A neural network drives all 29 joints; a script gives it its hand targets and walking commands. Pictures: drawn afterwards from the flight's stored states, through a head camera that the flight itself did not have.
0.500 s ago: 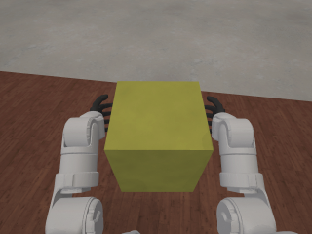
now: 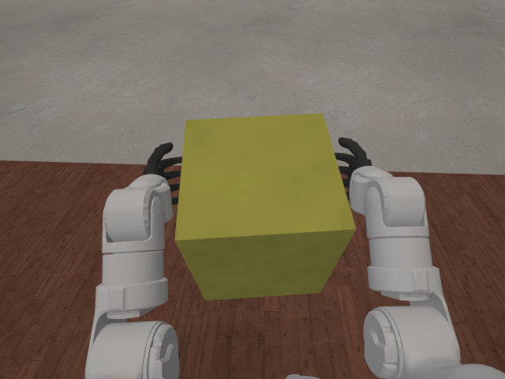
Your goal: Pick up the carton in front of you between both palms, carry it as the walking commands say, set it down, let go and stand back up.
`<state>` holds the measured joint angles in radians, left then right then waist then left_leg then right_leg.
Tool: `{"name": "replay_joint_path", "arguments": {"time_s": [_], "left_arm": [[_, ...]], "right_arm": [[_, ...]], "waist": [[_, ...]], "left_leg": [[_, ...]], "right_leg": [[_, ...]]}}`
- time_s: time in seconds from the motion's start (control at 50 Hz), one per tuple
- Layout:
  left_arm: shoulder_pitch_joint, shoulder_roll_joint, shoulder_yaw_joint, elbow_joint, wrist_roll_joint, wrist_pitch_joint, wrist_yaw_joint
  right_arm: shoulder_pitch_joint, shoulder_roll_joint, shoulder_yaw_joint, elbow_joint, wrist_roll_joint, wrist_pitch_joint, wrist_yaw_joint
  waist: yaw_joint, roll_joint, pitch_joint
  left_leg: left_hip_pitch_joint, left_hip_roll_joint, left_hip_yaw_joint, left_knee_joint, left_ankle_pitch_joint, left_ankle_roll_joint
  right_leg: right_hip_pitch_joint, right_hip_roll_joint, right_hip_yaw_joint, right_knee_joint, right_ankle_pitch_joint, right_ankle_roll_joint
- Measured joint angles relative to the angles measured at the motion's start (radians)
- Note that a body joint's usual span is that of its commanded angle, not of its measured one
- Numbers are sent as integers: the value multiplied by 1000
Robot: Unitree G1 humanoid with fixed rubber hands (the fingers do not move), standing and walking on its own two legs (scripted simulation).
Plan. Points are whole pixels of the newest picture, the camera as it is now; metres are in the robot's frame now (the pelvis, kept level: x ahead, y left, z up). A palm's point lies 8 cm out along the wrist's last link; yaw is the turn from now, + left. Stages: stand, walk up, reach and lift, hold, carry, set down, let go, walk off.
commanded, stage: carry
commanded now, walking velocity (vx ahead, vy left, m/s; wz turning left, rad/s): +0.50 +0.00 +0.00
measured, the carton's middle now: (259, 214) +0.36 -0.02 +0.06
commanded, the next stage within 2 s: none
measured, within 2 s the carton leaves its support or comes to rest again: neither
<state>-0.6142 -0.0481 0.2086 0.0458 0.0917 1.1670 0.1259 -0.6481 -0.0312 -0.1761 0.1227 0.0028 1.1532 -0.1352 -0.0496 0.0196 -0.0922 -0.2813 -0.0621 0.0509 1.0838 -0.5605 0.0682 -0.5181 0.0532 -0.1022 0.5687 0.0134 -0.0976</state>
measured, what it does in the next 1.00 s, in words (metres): goes down: left foot 0.04 m lower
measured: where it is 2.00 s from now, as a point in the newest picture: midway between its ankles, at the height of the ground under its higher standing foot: (249, 203)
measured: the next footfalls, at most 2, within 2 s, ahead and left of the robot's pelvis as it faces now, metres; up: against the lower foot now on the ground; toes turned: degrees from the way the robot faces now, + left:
left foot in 0.50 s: +0.44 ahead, +0.06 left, -0.04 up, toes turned +1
right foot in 1.02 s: +0.74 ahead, -0.07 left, -0.09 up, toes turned -2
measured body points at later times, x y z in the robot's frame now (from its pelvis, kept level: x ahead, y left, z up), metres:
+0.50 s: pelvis +0.29 +0.01 -0.04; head +0.29 +0.01 +0.41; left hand +0.64 +0.18 +0.08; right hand +0.65 -0.13 +0.08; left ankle +0.41 +0.06 -0.76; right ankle +0.10 -0.06 -0.70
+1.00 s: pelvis +0.57 +0.00 -0.07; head +0.58 +0.00 +0.38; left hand +0.94 +0.12 +0.06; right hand +0.92 -0.18 +0.06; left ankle +0.41 +0.06 -0.76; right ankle +0.71 -0.08 -0.79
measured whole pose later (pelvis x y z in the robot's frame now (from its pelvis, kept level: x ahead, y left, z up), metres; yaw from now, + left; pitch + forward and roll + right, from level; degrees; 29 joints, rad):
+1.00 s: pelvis +0.57 +0.00 -0.07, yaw +0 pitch +5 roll +1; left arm -0.57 -0.04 0.21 -0.03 0.07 1.17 0.13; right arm -0.60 0.01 -0.17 0.05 -0.01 1.14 -0.15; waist -0.09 -0.01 -0.07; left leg -0.18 -0.08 0.07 0.73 -0.47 0.11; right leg -0.55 0.02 -0.07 0.48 0.15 -0.07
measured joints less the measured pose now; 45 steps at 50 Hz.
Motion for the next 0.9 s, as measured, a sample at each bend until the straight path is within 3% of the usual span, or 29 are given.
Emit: {"name": "replay_joint_path", "arguments": {"time_s": [0.04,0.1,0.2,0.28,0.38,0.46,0.5,0.54,0.6,0.76,0.9], "left_arm": [[-9,5,-7,53,1,4,-1],[17,21,-11,76,-21,28,0],[30,32,-12,44,-57,27,13],[20,24,-6,-6,-68,11,18],[9,7,-6,-17,-63,-8,18],[6,14,-20,38,-59,-18,14],[1,37,-25,77,-63,-20,7],[-18,63,-23,134,-71,-41,-2],[2,59,-33,180,-64,-40,-4],[53,22,-43,66,-36,-25,5],[76,4,-15,-75,-27,-20,10]], "right_arm": [[-2,-7,-1,42,1,9,2],[7,11,6,69,-21,37,2],[28,39,1,4,-50,54,-2],[45,53,-15,-84,-58,48,-4],[66,64,-42,-143,-65,42,-2],[71,68,-55,-105,-79,38,5],[57,76,-49,-53,-96,28,9],[41,84,-38,7,-115,-4,9],[73,78,-24,48,-110,-7,9],[126,54,-7,-33,-39,-14,-8],[94,57,-2,-96,-20,-28,-12]], "waist": [[32,-10,4],[64,-27,19],[92,-24,74],[106,-20,101],[125,-14,77],[143,-8,27],[134,-3,0],[101,-39,6],[61,-22,21],[5,-18,96],[-22,-27,85]], "left_leg": [[-107,-4,-26,187,-10,-12],[-247,29,-37,217,54,-21],[-412,97,-60,51,188,-40],[-481,117,-65,-67,334,-35],[-439,93,-36,-333,535,-19],[-298,47,25,-594,696,10],[-215,38,45,-638,726,29],[-243,7,55,-508,553,44],[-231,4,52,-440,486,85],[-108,5,45,-472,386,83],[15,-7,26,-476,261,64]], "right_leg": [[-5,5,2,74,-81,-11],[34,5,8,82,-123,-15],[113,8,6,61,-185,-20],[177,12,13,46,-240,-14],[273,23,29,38,-334,1],[350,33,37,119,-466,17],[338,31,18,286,-504,27],[236,16,61,555,-560,56],[76,4,85,752,-538,60],[-187,-96,124,505,-333,89],[-195,-83,98,217,-61,63]]}}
